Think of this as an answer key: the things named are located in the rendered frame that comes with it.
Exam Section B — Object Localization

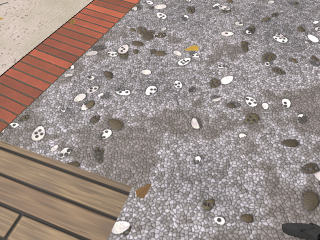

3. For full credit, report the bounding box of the right robot hand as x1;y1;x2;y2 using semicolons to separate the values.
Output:
282;222;320;240

